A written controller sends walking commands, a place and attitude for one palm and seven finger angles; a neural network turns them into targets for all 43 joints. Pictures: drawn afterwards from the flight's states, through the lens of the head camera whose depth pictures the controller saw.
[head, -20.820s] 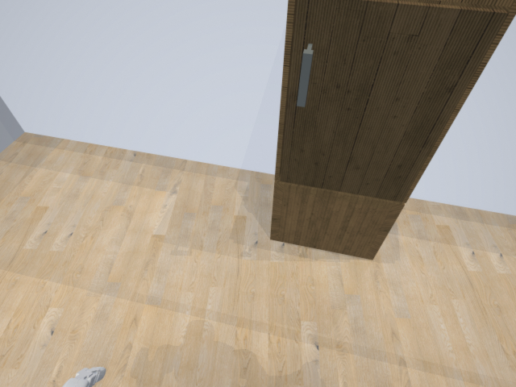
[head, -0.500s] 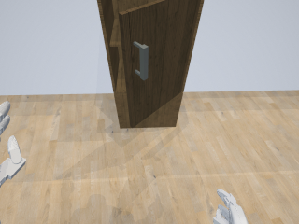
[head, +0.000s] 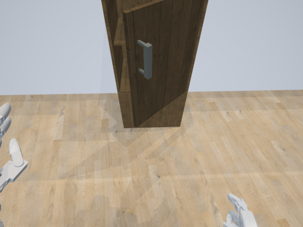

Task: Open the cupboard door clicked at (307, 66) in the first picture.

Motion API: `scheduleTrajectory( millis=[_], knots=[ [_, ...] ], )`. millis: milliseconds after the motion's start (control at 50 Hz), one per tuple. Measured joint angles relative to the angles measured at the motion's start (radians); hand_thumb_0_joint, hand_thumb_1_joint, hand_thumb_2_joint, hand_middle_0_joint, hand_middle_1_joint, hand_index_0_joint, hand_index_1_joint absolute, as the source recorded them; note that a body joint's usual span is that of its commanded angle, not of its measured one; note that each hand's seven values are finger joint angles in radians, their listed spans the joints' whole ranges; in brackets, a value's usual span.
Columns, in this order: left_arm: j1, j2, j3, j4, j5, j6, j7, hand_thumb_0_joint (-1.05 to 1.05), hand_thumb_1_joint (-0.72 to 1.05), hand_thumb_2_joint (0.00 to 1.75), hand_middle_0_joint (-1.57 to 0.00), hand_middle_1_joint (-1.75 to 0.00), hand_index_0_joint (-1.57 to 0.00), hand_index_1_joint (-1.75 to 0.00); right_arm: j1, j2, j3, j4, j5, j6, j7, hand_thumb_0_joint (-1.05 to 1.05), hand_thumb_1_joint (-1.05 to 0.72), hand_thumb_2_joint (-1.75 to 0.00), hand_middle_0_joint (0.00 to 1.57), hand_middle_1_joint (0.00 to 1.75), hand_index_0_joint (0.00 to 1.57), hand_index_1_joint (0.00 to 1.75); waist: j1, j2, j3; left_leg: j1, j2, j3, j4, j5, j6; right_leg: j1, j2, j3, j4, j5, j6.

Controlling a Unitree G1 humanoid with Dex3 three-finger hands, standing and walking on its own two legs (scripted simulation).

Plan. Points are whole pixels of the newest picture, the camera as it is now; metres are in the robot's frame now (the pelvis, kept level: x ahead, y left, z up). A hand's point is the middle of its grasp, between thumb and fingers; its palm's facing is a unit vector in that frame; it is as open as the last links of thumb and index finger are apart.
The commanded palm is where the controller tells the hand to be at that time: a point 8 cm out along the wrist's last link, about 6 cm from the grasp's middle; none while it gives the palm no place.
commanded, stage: stop stepping back and stand still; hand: left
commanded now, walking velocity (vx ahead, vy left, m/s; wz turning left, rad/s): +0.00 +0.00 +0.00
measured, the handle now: (144, 59) +0.66 +0.07 +0.08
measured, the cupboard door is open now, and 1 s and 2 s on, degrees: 41 41 41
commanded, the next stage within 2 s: let the arm hang, fingers relaxed in 0.02 s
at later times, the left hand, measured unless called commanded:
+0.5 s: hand out of the picture +0.04 +0.16 -0.18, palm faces +0.00 -0.98 -0.19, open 7.1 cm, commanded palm none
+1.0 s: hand out of the picture +0.06 +0.21 -0.15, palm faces +0.03 -0.94 -0.33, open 7.4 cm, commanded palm none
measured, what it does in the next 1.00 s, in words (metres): stands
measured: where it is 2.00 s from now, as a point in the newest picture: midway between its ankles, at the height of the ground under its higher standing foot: outside the picture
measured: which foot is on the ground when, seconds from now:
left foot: down 0.00-1.00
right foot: down 0.00-1.00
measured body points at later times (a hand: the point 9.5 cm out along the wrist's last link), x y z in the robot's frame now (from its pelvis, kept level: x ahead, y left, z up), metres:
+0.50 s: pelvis -0.01 -0.02 -0.01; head +0.03 -0.01 +0.44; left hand +0.04 +0.21 -0.16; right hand +0.03 -0.29 -0.15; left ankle -0.01 +0.10 -0.74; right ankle +0.05 -0.11 -0.74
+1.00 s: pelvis +0.00 -0.03 +0.00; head +0.01 -0.05 +0.45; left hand +0.05 +0.26 -0.13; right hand +0.03 -0.28 -0.16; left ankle -0.01 +0.10 -0.74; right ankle +0.05 -0.11 -0.74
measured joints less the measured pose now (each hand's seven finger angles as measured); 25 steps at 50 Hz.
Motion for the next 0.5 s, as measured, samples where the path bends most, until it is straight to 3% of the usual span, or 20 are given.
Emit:
scheduleTrajectory(
  millis=[120, 140, 180, 240, 300, 360, 420, 500],
  knots=[
    [0.007, 0.014, 0.008, 0.005, -0.004, -0.009, 0.000, 0.02, 0.89, 0.90, -0.22, -0.31, -0.21, -0.31, -0.007, 0.001, 0.000, -0.004, 0.002, 0.002, 0.001, 0.01, -0.90, -0.90, 0.21, 0.30, 0.20, 0.30, -0.006, 0.008, -0.006, -0.003, 0.004, -0.002, -0.002, 0.000, -0.002, 0.002, 0.005, -0.002, -0.012, 0.004, -0.002],
    [-0.018, 0.025, -0.012, 0.058, 0.009, -0.021, -0.013, 0.01, 0.89, 0.90, -0.21, -0.31, -0.21, -0.31, -0.011, -0.008, -0.005, 0.018, 0.004, -0.018, 0.021, 0.01, -0.90, -0.90, 0.21, 0.30, 0.20, 0.30, -0.009, 0.016, -0.014, -0.023, 0.002, -0.010, 0.013, -0.003, -0.001, -0.013, 0.001, -0.010, 0.000, 0.001, -0.001],
    [-0.122, 0.040, -0.098, 0.260, 0.029, 0.034, -0.068, 0.01, 0.89, 0.90, -0.21, -0.30, -0.20, -0.30, -0.037, -0.047, -0.011, 0.080, 0.003, -0.004, 0.062, 0.01, -0.90, -0.90, 0.21, 0.30, 0.20, 0.30, 0.000, 0.039, -0.029, -0.063, -0.011, -0.020, 0.053, -0.014, 0.004, -0.056, -0.017, -0.019, 0.057, -0.023, 0.000],
    [-0.239, 0.002, -0.215, 0.616, 0.047, 0.168, -0.121, 0.00, 0.90, 0.90, -0.20, -0.30, -0.20, -0.30, -0.088, -0.087, -0.011, 0.152, -0.009, 0.052, 0.083, 0.01, -0.90, -0.90, 0.21, 0.30, 0.20, 0.30, -0.006, 0.065, -0.033, -0.096, -0.030, -0.008, 0.098, -0.032, 0.013, -0.114, -0.037, 0.000, 0.150, -0.064, 0.000],
    [-0.285, -0.062, -0.305, 0.903, 0.061, 0.240, -0.148, 0.01, 0.90, 0.90, -0.20, -0.30, -0.20, -0.30, -0.105, -0.092, -0.012, 0.192, -0.017, 0.085, 0.086, 0.01, -0.90, -0.89, 0.21, 0.30, 0.20, 0.30, -0.024, 0.066, -0.008, -0.097, -0.027, 0.002, 0.122, -0.047, 0.010, -0.127, -0.035, 0.012, 0.187, -0.083, 0.000],
    [-0.293, -0.119, -0.373, 1.093, 0.062, 0.260, -0.161, 0.01, 0.90, 0.90, -0.20, -0.30, -0.20, -0.30, -0.079, -0.077, -0.010, 0.227, -0.017, 0.111, 0.085, 0.00, -0.91, -0.89, 0.21, 0.30, 0.20, 0.30, -0.038, 0.028, 0.022, -0.086, -0.022, -0.005, 0.120, -0.044, -0.004, -0.115, -0.031, 0.004, 0.189, -0.087, -0.016],
    [-0.293, -0.167, -0.413, 1.231, 0.054, 0.262, -0.163, 0.01, 0.90, 0.90, -0.21, -0.30, -0.20, -0.30, -0.038, -0.059, -0.004, 0.282, -0.019, 0.131, 0.082, 0.00, -0.91, -0.89, 0.20, 0.30, 0.20, 0.30, -0.036, -0.018, 0.046, -0.067, -0.015, -0.020, 0.103, -0.033, -0.013, -0.087, -0.023, -0.012, 0.165, -0.078, -0.025],
    [-0.303, -0.160, -0.392, 1.345, 0.041, 0.246, -0.144, 0.00, 0.96, 0.89, -0.21, -0.30, -0.21, -0.30, 0.017, -0.039, 0.001, 0.362, -0.022, 0.151, 0.076, 0.00, -0.91, -0.89, 0.20, 0.30, 0.20, 0.30, -0.015, -0.042, 0.055, -0.045, 0.002, -0.042, 0.066, -0.011, -0.025, -0.044, -0.004, -0.036, 0.097, -0.046, -0.033]
  ],
)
